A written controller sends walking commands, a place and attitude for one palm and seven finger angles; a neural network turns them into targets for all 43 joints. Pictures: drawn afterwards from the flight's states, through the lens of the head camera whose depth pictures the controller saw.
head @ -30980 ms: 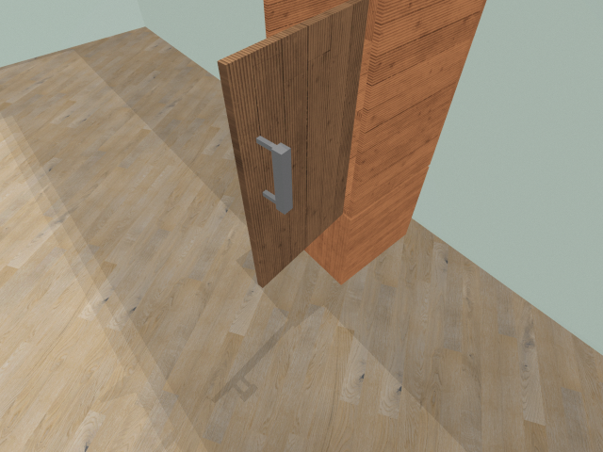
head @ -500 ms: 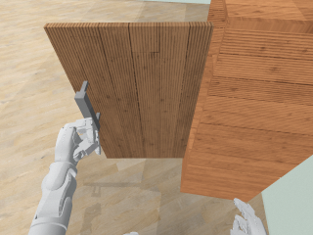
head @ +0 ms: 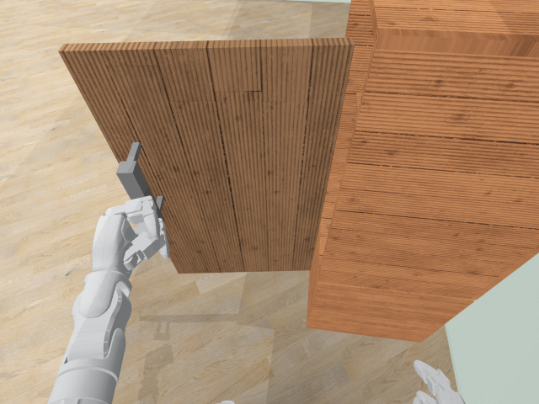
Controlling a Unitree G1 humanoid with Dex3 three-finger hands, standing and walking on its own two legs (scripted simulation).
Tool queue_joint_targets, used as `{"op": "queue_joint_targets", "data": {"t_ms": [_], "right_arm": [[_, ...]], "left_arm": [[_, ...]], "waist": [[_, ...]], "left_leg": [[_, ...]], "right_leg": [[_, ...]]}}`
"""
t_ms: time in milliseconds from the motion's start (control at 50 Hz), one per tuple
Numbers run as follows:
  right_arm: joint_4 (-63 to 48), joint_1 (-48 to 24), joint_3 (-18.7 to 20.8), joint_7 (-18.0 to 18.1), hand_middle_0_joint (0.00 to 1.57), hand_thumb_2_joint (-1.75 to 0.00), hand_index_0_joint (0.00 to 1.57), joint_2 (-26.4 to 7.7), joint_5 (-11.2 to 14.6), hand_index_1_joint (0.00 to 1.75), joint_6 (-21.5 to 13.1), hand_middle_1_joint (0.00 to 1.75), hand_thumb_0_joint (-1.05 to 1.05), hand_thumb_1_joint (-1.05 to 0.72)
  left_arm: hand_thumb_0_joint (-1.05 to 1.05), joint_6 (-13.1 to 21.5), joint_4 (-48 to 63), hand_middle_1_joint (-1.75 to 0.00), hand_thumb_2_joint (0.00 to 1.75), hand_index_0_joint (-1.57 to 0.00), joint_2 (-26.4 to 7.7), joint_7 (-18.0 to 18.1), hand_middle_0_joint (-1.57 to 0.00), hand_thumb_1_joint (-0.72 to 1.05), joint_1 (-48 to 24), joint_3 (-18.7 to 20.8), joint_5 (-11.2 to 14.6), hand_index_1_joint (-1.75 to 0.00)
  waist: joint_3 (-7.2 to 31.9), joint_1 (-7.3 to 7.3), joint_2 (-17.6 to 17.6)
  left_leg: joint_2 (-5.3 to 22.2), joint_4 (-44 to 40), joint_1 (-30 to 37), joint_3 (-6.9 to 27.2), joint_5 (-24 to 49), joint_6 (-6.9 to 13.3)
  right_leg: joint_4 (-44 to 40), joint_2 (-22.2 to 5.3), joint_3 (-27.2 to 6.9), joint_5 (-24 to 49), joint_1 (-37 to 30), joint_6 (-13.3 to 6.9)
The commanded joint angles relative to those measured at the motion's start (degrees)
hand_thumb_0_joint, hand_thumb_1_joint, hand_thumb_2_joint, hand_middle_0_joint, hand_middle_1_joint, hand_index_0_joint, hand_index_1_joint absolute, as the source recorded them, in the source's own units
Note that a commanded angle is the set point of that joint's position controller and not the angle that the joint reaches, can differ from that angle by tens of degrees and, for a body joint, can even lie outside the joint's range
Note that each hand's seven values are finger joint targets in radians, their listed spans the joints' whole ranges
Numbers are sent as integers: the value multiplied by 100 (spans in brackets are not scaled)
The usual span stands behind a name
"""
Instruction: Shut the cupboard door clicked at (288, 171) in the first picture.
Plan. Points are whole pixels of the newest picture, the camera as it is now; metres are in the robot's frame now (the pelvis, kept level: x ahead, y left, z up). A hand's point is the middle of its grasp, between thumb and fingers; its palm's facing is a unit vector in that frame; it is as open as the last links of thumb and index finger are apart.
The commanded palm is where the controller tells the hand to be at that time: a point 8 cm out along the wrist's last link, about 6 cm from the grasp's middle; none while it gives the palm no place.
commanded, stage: bring the fist close to the handle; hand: left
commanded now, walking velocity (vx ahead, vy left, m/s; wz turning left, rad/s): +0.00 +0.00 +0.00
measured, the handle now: (146, 188) +0.42 +0.22 +0.07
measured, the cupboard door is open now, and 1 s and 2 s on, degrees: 99 86 67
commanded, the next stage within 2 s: push the door shut along its arc in 0.08 s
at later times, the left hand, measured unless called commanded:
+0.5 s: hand (158, 220) +0.36 +0.18 +0.08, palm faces +0.00 -1.00 -0.04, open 3.1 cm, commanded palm +0.34 +0.23 +0.07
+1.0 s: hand (170, 190) +0.41 +0.18 +0.08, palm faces -0.14 -0.99 -0.02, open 3.1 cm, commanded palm +0.41 +0.22 +0.07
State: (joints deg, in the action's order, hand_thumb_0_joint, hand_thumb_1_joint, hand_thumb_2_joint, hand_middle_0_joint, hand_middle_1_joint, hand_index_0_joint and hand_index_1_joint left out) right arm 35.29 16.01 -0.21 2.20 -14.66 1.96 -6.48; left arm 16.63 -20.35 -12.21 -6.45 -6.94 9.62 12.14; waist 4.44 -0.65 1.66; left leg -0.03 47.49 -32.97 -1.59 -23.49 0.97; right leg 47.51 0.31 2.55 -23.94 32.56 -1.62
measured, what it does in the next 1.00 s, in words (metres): stands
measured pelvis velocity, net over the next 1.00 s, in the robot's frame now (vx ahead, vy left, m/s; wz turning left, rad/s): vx -0.02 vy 0.01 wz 0.01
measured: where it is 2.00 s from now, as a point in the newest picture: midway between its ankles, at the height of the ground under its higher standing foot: outside the picture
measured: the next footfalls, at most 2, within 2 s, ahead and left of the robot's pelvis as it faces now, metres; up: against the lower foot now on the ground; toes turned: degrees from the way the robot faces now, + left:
none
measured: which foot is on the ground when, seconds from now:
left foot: down 0.00-1.00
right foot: down 0.00-1.00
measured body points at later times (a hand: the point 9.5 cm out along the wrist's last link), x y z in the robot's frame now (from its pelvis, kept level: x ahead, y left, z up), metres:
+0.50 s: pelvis -0.01 +0.00 +0.00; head +0.04 -0.01 +0.45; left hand +0.35 +0.24 +0.08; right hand +0.13 -0.25 -0.11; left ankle +0.00 +0.11 -0.70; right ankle +0.00 -0.10 -0.70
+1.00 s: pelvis -0.02 +0.01 -0.01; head +0.05 +0.02 +0.43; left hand +0.42 +0.23 +0.08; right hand +0.06 -0.25 -0.13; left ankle +0.00 +0.11 -0.70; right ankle +0.00 -0.10 -0.70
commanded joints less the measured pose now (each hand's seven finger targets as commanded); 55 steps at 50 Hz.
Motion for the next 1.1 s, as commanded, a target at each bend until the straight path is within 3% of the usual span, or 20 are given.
{"op": "queue_joint_targets", "data": {"t_ms": [0, 100, 180, 200, 240, 280, 300, 340, 420, 480, 500, 520, 560, 600, 640, 720, 840, 980, 1040, 1080], "right_arm": [[-810, -247, 232, 36, 20, -90, 20, -689, -7, 30, -285, 30, 0, -90], [-782, -291, 196, 74, 20, -90, 20, -703, 12, 30, -235, 30, 0, -90], [-805, -338, 179, 67, 20, -90, 20, -669, 15, 30, -268, 30, 0, -90], [-794, -290, 182, 75, 20, -90, 20, -698, 10, 30, -263, 30, 0, -90], [-696, -268, 171, 97, 20, -90, 20, -711, 24, 30, -254, 30, 0, -90], [-671, -257, 168, 108, 20, -90, 20, -731, 30, 30, -246, 30, 0, -90], [-682, -227, 173, 128, 20, -90, 20, -761, 21, 30, -235, 30, 0, -90], [-677, -242, 155, 134, 20, -90, 20, -742, 44, 30, -226, 30, 0, -90], [-665, -130, 172, 128, 20, -90, 20, -777, 52, 30, -203, 30, 0, -90], [-627, -58, 178, 124, 20, -90, 20, -810, 60, 30, -188, 30, 0, -90], [-614, 6, 201, 140, 20, -90, 20, -856, 55, 30, -166, 30, 0, -90], [-610, -39, 181, 136, 20, -90, 20, -825, 70, 30, -165, 30, 0, -90], [-565, 31, 194, 133, 20, -90, 20, -845, 71, 30, -155, 30, 0, -90], [-546, 104, 208, 142, 20, -90, 20, -884, 69, 30, -131, 30, 0, -90], [-472, 123, 199, 139, 20, -90, 20, -864, 89, 30, -131, 30, 0, -90], [-367, 275, 227, 148, 20, -90, 20, -958, 78, 30, -84, 30, 0, -90], [-294, 427, 204, 124, 20, -90, 20, -994, 76, 30, -43, 30, 0, -90], [-231, 657, 223, 79, 20, -90, 20, -1056, 40, 30, 30, 30, 0, -90], [-169, 744, 213, 75, 20, -90, 20, -1090, 27, 30, 65, 30, 0, -90], [-173, 809, 229, 62, 20, -90, 20, -1094, 21, 30, 71, 30, 0, -90]], "left_arm": [[0, 507, 1325, -150, 90, -130, -883, 0, -130, 90, -1463, 290, 7, -150], [0, 412, 943, -150, 90, -130, -1038, -33, -130, 90, -1645, 449, 49, -150], [0, 466, 1084, -150, 90, -130, -924, -95, -130, 90, -1810, 335, 49, -150], [0, 468, 1004, -150, 90, -130, -992, -122, -130, 90, -1895, 322, 39, -150], [0, 461, 759, -150, 90, -130, -1118, -214, -130, 90, -2331, 383, 41, -150], [0, 471, 536, -150, 90, -130, -1218, -332, -130, 90, -2574, 437, 62, -150], [0, 459, 426, -150, 90, -130, -1352, -380, -130, 90, -2593, 522, 83, -150], [0, 450, 293, -150, 90, -130, -1354, -504, -130, 90, -2816, 506, 114, -150], [0, 441, -40, -150, 90, -130, -1338, -691, -130, 90, -3042, 450, 171, -150], [0, 460, -245, -150, 90, -130, -1427, -819, -130, 90, -3371, 471, 204, -150], [0, 475, -326, -150, 90, -130, -1651, -832, -130, 90, -3415, 635, 191, -150], [0, 498, -313, -150, 90, -130, -1446, -893, -130, 90, -3693, 395, 183, -150], [0, 521, -497, -150, 90, -130, -1522, -960, -130, 90, -3874, 455, 191, -150], [0, 544, -681, -150, 90, -130, -1555, -1019, -130, 90, -4006, 399, 170, -150], [0, 568, -800, -150, 90, -130, -1308, -1079, -130, 90, -4615, 113, 163, -150], [0, 587, -1360, -150, 90, -130, -1648, -1171, -130, 90, -4990, 338, 131, -150], [0, 680, -1907, -150, 90, -130, -1573, -1393, -130, 90, -5736, 145, 96, -150], [0, 740, -2435, -150, 90, -130, -1834, -1464, -130, 90, -6215, 329, 8, -150], [0, 735, -2678, -150, 90, -130, -1912, -1467, -130, 90, -6667, 340, -30, -150], [0, 754, -2660, -150, 90, -130, -1871, -1495, -130, 90, -6832, 272, -81, -150]], "waist": [[1612, -10, -128], [1301, -42, -407], [1520, -13, 4], [1518, -84, -226], [1396, -170, -181], [1374, -165, -144], [1434, -170, -381], [1525, -145, 3], [1680, -181, -200], [1658, -211, -87], [1697, -236, -367], [1686, -302, -134], [1692, -285, 11], [1702, -344, -128], [1654, -489, 49], [1812, -498, -59], [2020, -599, 214], [2161, -656, 271], [2021, -789, 178], [2254, -837, 273]], "left_leg": [[-11, -535, 743, 156, 1580, 65], [-32, -586, 518, 141, 1159, 81], [-45, -590, 714, 150, 1317, 55], [-32, -549, 683, 159, 1343, 85], [-29, -515, 609, 163, 1275, 74], [-40, -504, 566, 172, 1162, 65], [-39, -477, 500, 170, 1160, 99], [-54, -484, 566, 161, 1218, 74], [-38, -443, 593, 195, 1412, 84], [-53, -426, 540, 193, 1385, 68], [-33, -393, 480, 215, 1372, 96], [-39, -407, 534, 196, 1317, 94], [-47, -402, 563, 230, 1305, 75], [-24, -383, 571, 279, 1255, 92], [-18, -388, 666, 318, 1093, 82], [-13, -335, 616, 391, 992, 87], [11, -273, 759, 504, 1062, 55], [63, -172, 783, 578, 1204, 26], [72, -120, 578, 597, 1085, 48], [84, -89, 720, 634, 1141, 43]], "right_leg": [[-558, -3, -157, 1927, -853, 60], [-735, -26, -217, 1528, -802, 91], [-647, -24, -198, 1716, -820, 46], [-655, -25, -207, 1764, -853, 72], [-647, -32, -234, 1761, -717, 80], [-666, -39, -259, 1635, -676, 70], [-685, -50, -297, 1628, -785, 96], [-655, -64, -310, 1709, -767, 62], [-587, -56, -274, 1930, -796, 63], [-572, -52, -283, 1927, -745, 57], [-571, -49, -280, 1880, -789, 67], [-577, -59, -293, 1834, -665, 70], [-553, -41, -265, 1772, -580, 36], [-548, -11, -233, 1643, -468, 34], [-548, -2, -197, 1442, -162, 32], [-514, 15, -195, 1267, -62, 11], [-368, 47, -110, 1173, 321, -35], [-243, 85, -72, 1141, 625, -46], [-219, 94, -77, 1050, 789, -28], [-177, 99, -65, 1032, 887, -34]]}}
